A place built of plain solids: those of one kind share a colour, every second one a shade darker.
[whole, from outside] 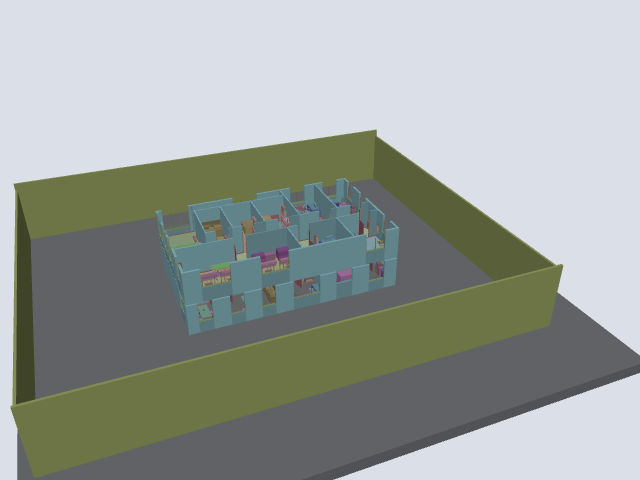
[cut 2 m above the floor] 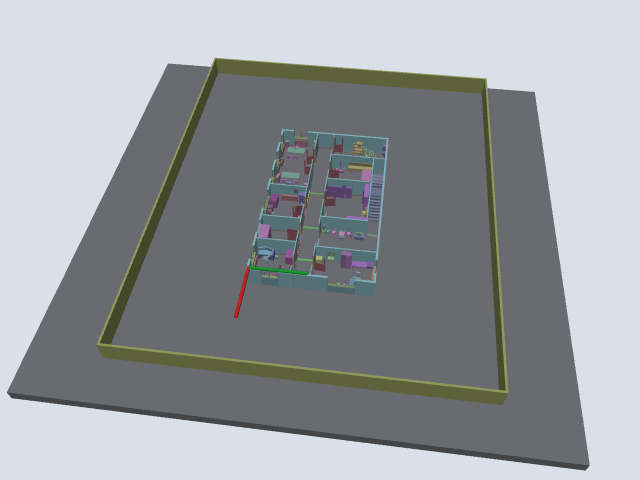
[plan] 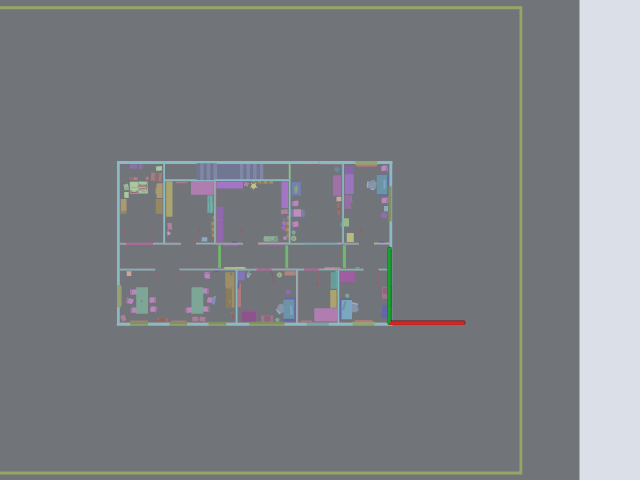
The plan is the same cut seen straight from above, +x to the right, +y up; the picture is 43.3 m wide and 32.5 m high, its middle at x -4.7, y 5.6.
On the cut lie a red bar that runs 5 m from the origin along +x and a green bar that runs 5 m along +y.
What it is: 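A works' own office and amenities block on a factory's ground, two floors round a stairwell, for the staff and hands of a middling works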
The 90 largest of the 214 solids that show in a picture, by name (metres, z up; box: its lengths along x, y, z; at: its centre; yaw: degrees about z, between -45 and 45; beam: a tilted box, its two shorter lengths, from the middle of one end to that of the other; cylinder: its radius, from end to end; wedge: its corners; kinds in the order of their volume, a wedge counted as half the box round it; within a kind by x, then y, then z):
{
 "yard_bound_1": {"box": [0.2, 31.71, 5.5], "at": [-30.07, 5.57, 2.7]},
 "yard_bound_2": {"box": [39.16, 0.2, 5.9], "at": [-10.58, -10.18, 2.9]},
 "yard_bound_3": {"box": [39.16, 0.2, 6.2], "at": [-10.58, 21.33, 3.05]},
 "yard_bound_4": {"box": [0.2, 31.71, 5.5], "at": [8.9, 5.57, 2.7]},
 "wall_1": {"box": [0.2, 1.26, 2.85], "at": [-18.35, 0.42, 1.38]},
 "wall_2": {"box": [0.2, 1.41, 2.95], "at": [-18.35, 0.5, 4.38]},
 "wall_3": {"box": [0.2, 1.21, 2.95], "at": [-18.35, 3.0, 4.38]},
 "wall_4": {"box": [0.2, 1.06, 2.85], "at": [-18.35, 3.08, 1.38]},
 "wall_5": {"box": [0.2, 1.75, 2.85], "at": [-18.35, 4.47, 1.38]},
 "wall_6": {"box": [0.2, 5.6, 2.85], "at": [-18.35, 8.15, 1.38]},
 "wall_7": {"box": [1.41, 0.2, 2.95], "at": [-17.75, -0.1, 4.38]},
 "wall_8": {"box": [3.2, 0.2, 2.85], "at": [-16.85, 10.85, 1.38]},
 "wall_9": {"box": [2.41, 0.2, 1.25], "at": [-15.85, -0.1, 3.52]},
 "wall_10": {"box": [4.92, 0.06, 2.95], "at": [-15.8, 3.57, 4.38]},
 "wall_11": {"box": [1.46, 0.2, 2.85], "at": [-15.62, -0.1, 1.38]},
 "wall_12": {"box": [0.06, 4.42, 2.95], "at": [-15.28, 7.5, 4.38]},
 "wall_13": {"box": [0.06, 4.36, 2.85], "at": [-15.28, 7.53, 1.38]},
 "wall_14": {"box": [0.06, 4.3, 2.85], "at": [-15.22, 7.5, 1.38]},
 "wall_15": {"box": [3.45, 0.06, 2.85], "at": [-13.53, 9.62, 1.38]},
 "wall_16": {"box": [2.46, 0.2, 2.95], "at": [-13.43, -0.1, 4.38]},
 "wall_17": {"box": [3.86, 0.2, 2.95], "at": [-13.32, 10.85, 4.38]},
 "wall_18": {"box": [1.46, 0.2, 2.85], "at": [-12.97, -0.1, 1.38]},
 "wall_19": {"box": [0.06, 4.3, 2.95], "at": [-12.93, 7.5, 4.38]},
 "wall_20": {"box": [3.92, 0.06, 2.85], "at": [-12.25, 3.63, 1.38]},
 "wall_21": {"box": [0.06, 4.3, 2.85], "at": [-11.83, 7.5, 1.38]},
 "wall_22": {"box": [0.06, 4.3, 2.85], "at": [-11.77, 7.5, 1.38]},
 "wall_23": {"box": [2.41, 0.2, 1.25], "at": [-11.0, -0.1, 3.52]},
 "wall_24": {"box": [8.5, 0.2, 3.2], "at": [-11.0, 10.85, 1.55]},
 "wall_25": {"box": [3.67, 0.06, 2.95], "at": [-10.43, 3.57, 4.38]},
 "wall_26": {"box": [0.06, 3.6, 2.85], "at": [-10.38, 1.8, 1.38]},
 "wall_27": {"box": [0.06, 3.6, 2.85], "at": [-10.32, 1.8, 1.38]},
 "wall_28": {"box": [0.06, 4.3, 2.95], "at": [-10.03, 7.5, 4.38]},
 "wall_29": {"box": [5.11, 0.06, 3.2], "at": [-9.3, 9.68, 1.55]},
 "wall_30": {"box": [5.05, 0.06, 2.85], "at": [-9.28, 9.62, 1.38]},
 "wall_31": {"box": [1.21, 0.2, 2.95], "at": [-9.2, -0.1, 4.38]},
 "wall_32": {"box": [0.06, 3.6, 2.95], "at": [-8.63, 1.8, 4.38]},
 "wall_33": {"box": [2.31, 0.2, 2.95], "at": [-7.9, 10.85, 4.38]},
 "wall_34": {"box": [0.06, 4.3, 2.85], "at": [-6.78, 7.5, 1.38]},
 "wall_35": {"box": [0.06, 4.3, 2.95], "at": [-6.78, 7.5, 4.38]},
 "wall_36": {"box": [0.06, 4.36, 2.85], "at": [-6.72, 7.53, 1.38]},
 "wall_37": {"box": [4.6, 0.2, 2.95], "at": [-6.3, -0.1, 4.38]},
 "wall_38": {"box": [0.06, 3.6, 2.85], "at": [-6.28, 1.8, 1.38]},
 "wall_39": {"box": [0.06, 3.6, 2.85], "at": [-6.22, 1.8, 1.38]},
 "wall_40": {"box": [1.06, 0.2, 2.95], "at": [-6.22, 10.85, 4.38]},
 "wall_41": {"box": [3.6, 0.2, 2.85], "at": [-4.95, 10.85, 1.38]},
 "wall_42": {"box": [0.06, 3.6, 2.95], "at": [-4.03, 1.8, 4.38]},
 "wall_43": {"box": [1.06, 0.2, 2.95], "at": [-3.67, 10.85, 4.38]},
 "wall_44": {"box": [1.11, 0.2, 2.95], "at": [-3.45, -0.1, 4.38]},
 "wall_45": {"box": [0.06, 3.6, 2.85], "at": [-3.42, 1.8, 1.38]},
 "wall_46": {"box": [0.06, 5.4, 2.85], "at": [-3.18, 8.05, 1.38]},
 "wall_47": {"box": [0.06, 5.4, 2.95], "at": [-3.18, 8.05, 4.38]},
 "wall_48": {"box": [0.06, 5.4, 2.85], "at": [-3.12, 8.05, 1.38]},
 "wall_49": {"box": [1.31, 0.2, 2.95], "at": [-0.45, -0.1, 4.38]},
 "wall_50": {"box": [1.21, 0.2, 2.85], "at": [-0.4, -0.1, 1.38]},
 "wall_51": {"box": [1.01, 0.2, 2.85], "at": [-0.3, 10.85, 1.38]},
 "wall_52": {"box": [1.01, 0.2, 2.95], "at": [-0.3, 10.85, 4.38]},
 "wall_53": {"box": [0.2, 1.26, 2.85], "at": [0.1, 0.42, 1.38]},
 "wall_54": {"box": [0.2, 1.41, 2.95], "at": [0.1, 0.5, 4.38]},
 "wall_55": {"box": [0.2, 1.21, 2.95], "at": [0.1, 3.0, 4.38]},
 "wall_56": {"box": [0.2, 1.06, 2.85], "at": [0.1, 3.08, 1.38]},
 "wall_57": {"box": [0.2, 1.75, 2.85], "at": [0.1, 4.47, 1.38]},
 "wall_58": {"box": [0.2, 1.75, 2.95], "at": [0.1, 4.47, 4.38]},
 "wall_59": {"box": [0.2, 1.51, 2.85], "at": [0.1, 6.1, 1.38]},
 "wall_60": {"box": [0.2, 1.51, 2.95], "at": [0.1, 8.05, 4.38]},
 "wall_61": {"box": [0.2, 1.71, 2.85], "at": [0.1, 10.1, 1.38]},
 "raised_floor_gallery_1": {"box": [3.13, 5.53, 0.25], "at": [-16.75, 8.05, 3.02]},
 "raised_floor_gallery_2": {"box": [18.38, 1.88, 0.25], "at": [-9.12, 4.47, 3.02]},
 "raised_floor_drawing_1": {"box": [9.78, 3.73, 0.25], "at": [-13.43, 1.8, 3.02]},
 "stair_1": {"box": [0.25, 1.14, 3.01], "at": [-12.93, 10.23, 1.46]},
 "stair_2": {"box": [0.25, 1.14, 2.83], "at": [-12.71, 10.23, 1.36]},
 "stair_3": {"box": [0.25, 1.14, 2.64], "at": [-12.48, 10.23, 1.27]},
 "stair_4": {"box": [0.25, 1.14, 2.46], "at": [-12.25, 10.23, 1.18]},
 "stair_5": {"box": [0.25, 1.14, 2.27], "at": [-12.03, 10.23, 1.09]},
 "stair_6": {"box": [0.25, 1.14, 2.09], "at": [-11.8, 10.23, 0.99]},
 "stair_7": {"box": [1.1, 1.14, 1.72], "at": [-10.9, 10.23, 0.81]},
 "wc_cubicles_1": {"box": [1.54, 0.91, 2.08], "at": [-12.67, 9.12, 0.99]},
 "wc_cubicles_2": {"box": [1.54, 0.91, 2.08], "at": [-4.32, 0.53, 0.99]},
 "raised_floor_buying_1": {"box": [4.13, 3.73, 0.25], "at": [-2.0, 1.8, 3.02]},
 "raised_floor_records_1": {"box": [3.03, 4.43, 0.25], "at": [-11.45, 7.5, 3.02]},
 "lockers_1": {"box": [1.8, 0.45, 1.85], "at": [-10.81, 9.31, 0.88]},
 "lockers_2": {"box": [0.45, 1.8, 1.85], "at": [-7.09, 8.66, 0.88]},
 "kitchenette_1": {"box": [1.8, 0.6, 0.68], "at": [-13.89, 9.22, 3.59]},
 "kitchenette_2": {"box": [0.6, 2.4, 0.68], "at": [-10.79, 2.22, 0.44]},
 "kitchenette_3": {"box": [0.58, 1.3, 0.95], "at": [-10.78, 1.67, 0.43]},
 "plan_chest_small_1": {"box": [0.97, 0.69, 1.03], "at": [-9.51, 0.41, 0.46]},
 "plan_chest_small_2": {"box": [0.97, 0.69, 0.97], "at": [-9.21, 3.13, 3.59]},
 "plan_chest_small_3": {"box": [0.97, 0.75, 0.87], "at": [-2.83, 3.11, 0.54]},
 "plan_chest_1": {"box": [0.85, 1.27, 0.93], "at": [-10.6, 8.76, 3.56]},
 "cupboard_steel_1": {"box": [0.45, 0.92, 1.88], "at": [-2.81, 8.18, 0.89]},
 "counter_1": {"box": [0.55, 1.4, 0.95], "at": [-3.54, 9.29, 0.57]}
}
